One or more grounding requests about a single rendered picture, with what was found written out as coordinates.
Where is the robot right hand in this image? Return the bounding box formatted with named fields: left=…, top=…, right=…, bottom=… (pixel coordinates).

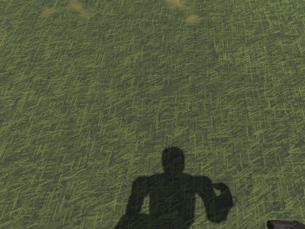
left=267, top=219, right=305, bottom=229

